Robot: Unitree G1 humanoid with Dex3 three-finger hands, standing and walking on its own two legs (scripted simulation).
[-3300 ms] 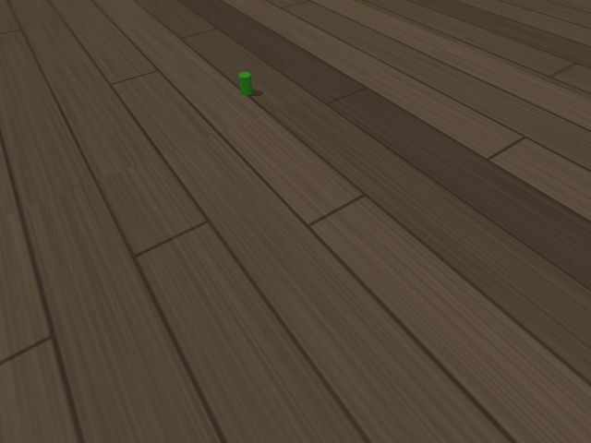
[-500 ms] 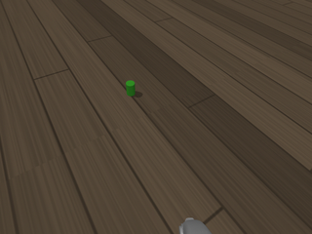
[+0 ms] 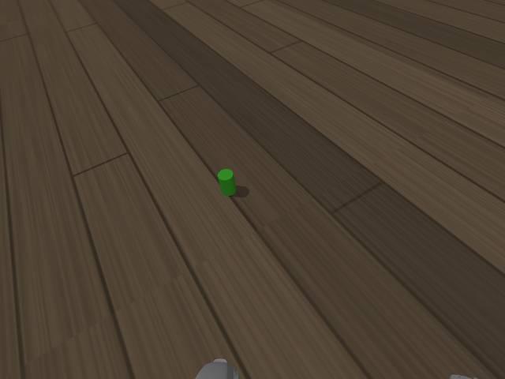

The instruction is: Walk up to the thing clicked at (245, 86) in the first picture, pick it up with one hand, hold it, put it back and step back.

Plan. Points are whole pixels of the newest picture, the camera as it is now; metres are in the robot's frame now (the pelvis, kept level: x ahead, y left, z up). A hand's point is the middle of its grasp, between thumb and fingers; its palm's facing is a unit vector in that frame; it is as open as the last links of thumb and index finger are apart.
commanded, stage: walk up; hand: left
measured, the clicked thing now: (227, 182) +1.15 +0.23 -0.72
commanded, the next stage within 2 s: none
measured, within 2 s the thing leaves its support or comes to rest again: neither
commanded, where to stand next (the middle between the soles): +0.81 +0.01 m, yaw +0 degrees
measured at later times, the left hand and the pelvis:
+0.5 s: hand (120, 325) +0.27 +0.31 -0.15, palm faces -0.01 -0.95 -0.32, open 7.4 cm; pelvis +0.21 +0.04 +0.00, yaw +2 degrees
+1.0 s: hand (157, 243) +0.43 +0.25 -0.12, palm faces +0.03 -0.91 -0.42, open 7.4 cm; pelvis +0.39 -0.02 +0.00, yaw +2 degrees
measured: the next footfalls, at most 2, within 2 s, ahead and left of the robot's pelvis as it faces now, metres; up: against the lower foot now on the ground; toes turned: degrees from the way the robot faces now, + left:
left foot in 0.22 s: +0.26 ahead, +0.15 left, +0.00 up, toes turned +6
right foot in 0.70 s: +0.46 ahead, -0.12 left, +0.00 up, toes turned -4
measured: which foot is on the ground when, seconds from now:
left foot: up 0.00-0.20, down 0.22-0.72, up 0.74-1.00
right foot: down 0.00-0.26, up 0.28-0.68, down 0.70-1.00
